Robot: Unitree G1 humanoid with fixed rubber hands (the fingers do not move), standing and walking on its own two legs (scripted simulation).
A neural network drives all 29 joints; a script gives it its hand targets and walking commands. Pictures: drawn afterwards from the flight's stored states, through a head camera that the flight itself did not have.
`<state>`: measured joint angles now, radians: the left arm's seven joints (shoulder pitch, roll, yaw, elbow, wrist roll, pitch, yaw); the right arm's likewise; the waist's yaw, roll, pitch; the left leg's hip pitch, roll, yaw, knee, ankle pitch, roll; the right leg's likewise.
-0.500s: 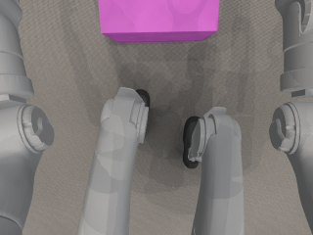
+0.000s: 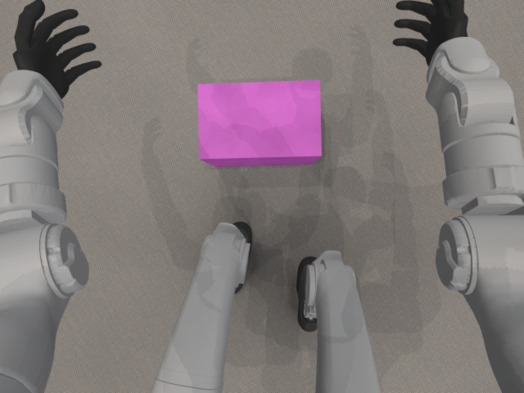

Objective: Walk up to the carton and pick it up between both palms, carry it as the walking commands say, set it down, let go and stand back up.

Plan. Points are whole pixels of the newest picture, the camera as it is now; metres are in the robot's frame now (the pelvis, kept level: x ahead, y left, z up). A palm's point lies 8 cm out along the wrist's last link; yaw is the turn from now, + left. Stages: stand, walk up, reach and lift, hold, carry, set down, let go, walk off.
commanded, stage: set down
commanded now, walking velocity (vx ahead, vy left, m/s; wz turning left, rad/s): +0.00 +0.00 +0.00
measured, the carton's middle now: (261, 129) +0.51 +0.12 -0.48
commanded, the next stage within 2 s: let go in 0.28 s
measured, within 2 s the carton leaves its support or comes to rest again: neither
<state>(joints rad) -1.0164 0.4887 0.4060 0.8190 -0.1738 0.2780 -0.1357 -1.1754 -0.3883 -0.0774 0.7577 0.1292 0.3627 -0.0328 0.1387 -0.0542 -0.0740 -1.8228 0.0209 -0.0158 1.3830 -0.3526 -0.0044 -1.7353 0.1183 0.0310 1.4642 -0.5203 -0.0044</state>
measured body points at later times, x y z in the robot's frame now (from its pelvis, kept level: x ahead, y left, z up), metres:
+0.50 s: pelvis +0.02 +0.02 +0.08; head +0.29 +0.06 +0.44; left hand +0.41 +0.37 -0.01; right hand +0.51 -0.12 -0.03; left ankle +0.11 +0.13 -0.55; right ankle +0.05 -0.10 -0.55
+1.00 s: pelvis +0.08 +0.00 +0.17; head +0.19 +0.02 +0.60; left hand +0.27 +0.29 +0.09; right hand +0.37 -0.19 +0.07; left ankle +0.11 +0.13 -0.55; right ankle +0.05 -0.10 -0.55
